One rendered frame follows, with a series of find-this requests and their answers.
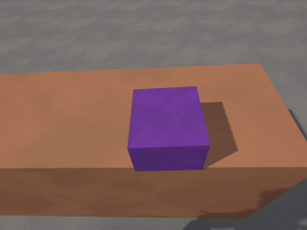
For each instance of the pedestal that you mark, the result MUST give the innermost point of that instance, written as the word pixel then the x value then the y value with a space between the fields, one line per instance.
pixel 64 145

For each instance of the carton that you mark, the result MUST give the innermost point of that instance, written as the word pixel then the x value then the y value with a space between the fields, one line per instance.
pixel 167 130

